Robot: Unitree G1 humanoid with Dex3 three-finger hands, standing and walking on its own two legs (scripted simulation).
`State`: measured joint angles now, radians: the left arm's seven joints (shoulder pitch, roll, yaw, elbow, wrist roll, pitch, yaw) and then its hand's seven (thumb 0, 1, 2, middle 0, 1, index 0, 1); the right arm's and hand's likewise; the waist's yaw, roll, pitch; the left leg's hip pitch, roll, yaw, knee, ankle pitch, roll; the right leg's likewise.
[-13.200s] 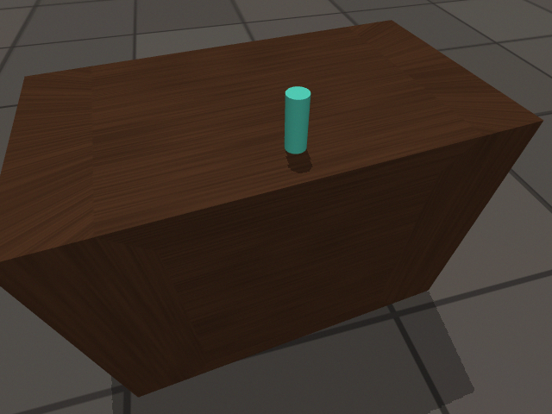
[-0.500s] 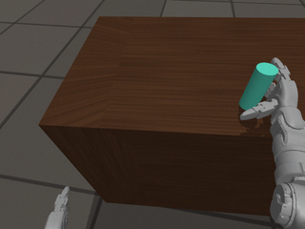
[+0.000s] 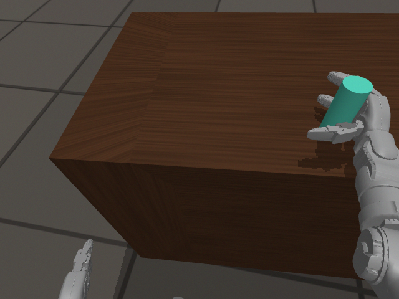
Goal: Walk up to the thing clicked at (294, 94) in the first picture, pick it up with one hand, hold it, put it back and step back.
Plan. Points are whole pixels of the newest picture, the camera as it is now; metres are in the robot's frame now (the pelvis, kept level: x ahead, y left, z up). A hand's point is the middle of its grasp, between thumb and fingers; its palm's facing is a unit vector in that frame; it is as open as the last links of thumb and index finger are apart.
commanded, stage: close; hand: right
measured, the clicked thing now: (342, 111) +0.46 -0.21 +0.13
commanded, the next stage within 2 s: settle in 0.24 s
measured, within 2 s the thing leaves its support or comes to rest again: leaves its support in 0.52 s
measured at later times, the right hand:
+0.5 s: hand (337, 112) +0.47 -0.21 +0.12, palm faces +0.13 +0.99 +0.02, open 6.3 cm
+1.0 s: hand (347, 85) +0.48 -0.21 +0.17, palm faces +0.13 +0.99 +0.01, open 6.2 cm
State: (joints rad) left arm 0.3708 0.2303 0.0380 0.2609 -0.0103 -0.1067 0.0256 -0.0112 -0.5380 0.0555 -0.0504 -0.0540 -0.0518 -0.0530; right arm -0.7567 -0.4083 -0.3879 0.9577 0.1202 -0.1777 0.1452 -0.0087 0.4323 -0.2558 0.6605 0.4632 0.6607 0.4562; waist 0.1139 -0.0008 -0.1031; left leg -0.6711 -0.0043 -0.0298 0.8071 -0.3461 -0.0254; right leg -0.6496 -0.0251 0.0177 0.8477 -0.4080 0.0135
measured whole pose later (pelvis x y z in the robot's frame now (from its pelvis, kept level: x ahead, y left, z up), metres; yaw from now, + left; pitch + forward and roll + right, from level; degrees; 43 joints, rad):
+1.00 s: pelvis +0.01 +0.00 +0.01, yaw +0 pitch +9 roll +0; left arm 0.35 0.25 0.05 0.33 -0.03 -0.10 0.05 -0.01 -0.53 0.05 -0.06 -0.06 -0.06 -0.06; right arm -0.81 -0.44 -0.37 0.90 0.13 -0.06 0.14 0.00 -0.08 -1.10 0.96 1.08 0.94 1.08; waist 0.09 -0.02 -0.09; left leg -0.57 0.00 -0.03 0.73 -0.33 -0.02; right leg -0.54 -0.02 0.02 0.75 -0.38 0.01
